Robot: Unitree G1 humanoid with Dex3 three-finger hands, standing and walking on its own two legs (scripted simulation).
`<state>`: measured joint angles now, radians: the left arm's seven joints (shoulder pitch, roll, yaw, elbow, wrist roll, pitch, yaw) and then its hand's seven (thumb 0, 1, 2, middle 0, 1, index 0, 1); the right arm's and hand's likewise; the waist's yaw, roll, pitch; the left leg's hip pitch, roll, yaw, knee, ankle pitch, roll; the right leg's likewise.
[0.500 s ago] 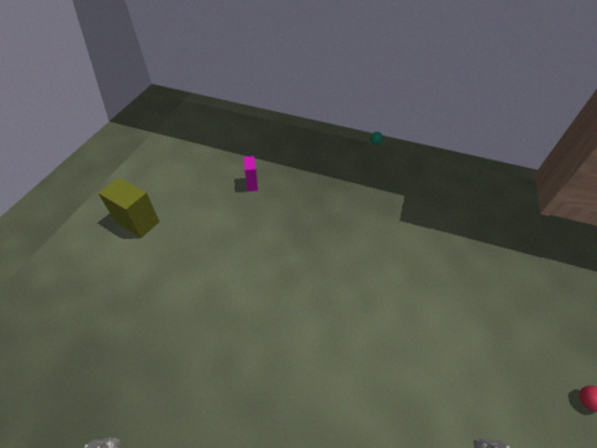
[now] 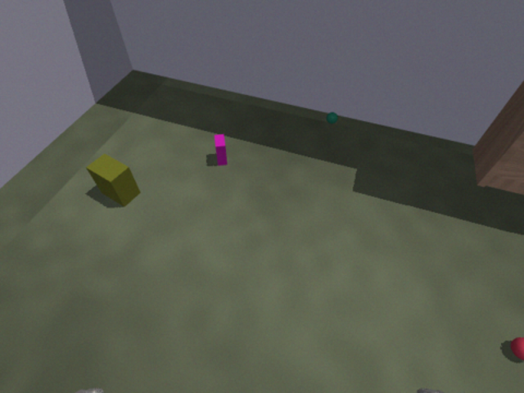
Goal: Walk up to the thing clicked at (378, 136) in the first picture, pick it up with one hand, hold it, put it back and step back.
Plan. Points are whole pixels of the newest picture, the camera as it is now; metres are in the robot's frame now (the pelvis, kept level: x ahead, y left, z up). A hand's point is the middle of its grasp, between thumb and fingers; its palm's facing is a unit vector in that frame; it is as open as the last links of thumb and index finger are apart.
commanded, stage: stand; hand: left
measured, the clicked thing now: (332, 118) +1.61 -0.43 -0.75
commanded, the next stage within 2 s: walk up in 0.62 s
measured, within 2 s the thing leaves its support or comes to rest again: neither
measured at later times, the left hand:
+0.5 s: hand out of the picture +0.09 +0.25 -0.16, palm faces -0.02 -0.94 -0.33, open 7.4 cm
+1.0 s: hand (157, 336) +0.21 +0.19 -0.15, palm faces -0.14 -0.89 -0.43, open 7.4 cm
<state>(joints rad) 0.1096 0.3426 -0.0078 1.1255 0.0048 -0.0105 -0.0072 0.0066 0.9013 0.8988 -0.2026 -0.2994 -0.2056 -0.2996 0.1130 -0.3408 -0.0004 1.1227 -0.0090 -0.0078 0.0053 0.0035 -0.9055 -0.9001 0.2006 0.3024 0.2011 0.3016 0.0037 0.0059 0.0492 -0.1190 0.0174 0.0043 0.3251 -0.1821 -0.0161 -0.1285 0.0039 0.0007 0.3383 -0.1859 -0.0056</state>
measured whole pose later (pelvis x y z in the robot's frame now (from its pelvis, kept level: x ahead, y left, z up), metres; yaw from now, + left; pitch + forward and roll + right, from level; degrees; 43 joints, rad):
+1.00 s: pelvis +0.10 -0.10 -0.04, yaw -10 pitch -3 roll +0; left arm 0.23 0.45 0.12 0.97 0.03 -0.02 -0.11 0.01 0.90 0.90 -0.20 -0.30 -0.20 -0.30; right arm 0.23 -0.49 -0.11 1.00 -0.05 -0.03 0.03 0.01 -0.90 -0.90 0.20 0.30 0.20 0.30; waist 0.01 0.07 0.03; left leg -0.09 0.20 0.07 0.78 -0.52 0.01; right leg -0.41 -0.07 -0.06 0.75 -0.29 0.01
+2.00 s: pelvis +0.55 -0.28 -0.02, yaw -25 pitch -3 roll +2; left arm 0.19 0.36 0.04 0.85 -0.02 -0.07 -0.06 0.01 0.90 0.90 -0.20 -0.30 -0.21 -0.30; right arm 0.33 -0.41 -0.04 0.88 0.00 -0.04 0.04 0.01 -0.91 -0.90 0.20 0.30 0.20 0.30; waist 0.00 0.03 0.08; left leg -0.31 0.07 0.02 1.13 -0.40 0.03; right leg -0.31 -0.01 -0.03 0.57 -0.20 -0.04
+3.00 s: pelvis +0.91 -0.43 -0.01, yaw -25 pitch -3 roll +2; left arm 0.27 0.35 0.04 0.86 -0.01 -0.09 -0.04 0.01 0.90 0.90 -0.20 -0.30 -0.21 -0.30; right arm 0.31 -0.43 -0.05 0.87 0.01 -0.03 0.04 0.01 -0.91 -0.90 0.20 0.30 0.20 0.30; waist 0.02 0.06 0.09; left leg -0.41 0.01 -0.04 1.08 -0.37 0.03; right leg -0.25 -0.04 -0.06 0.50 -0.20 -0.04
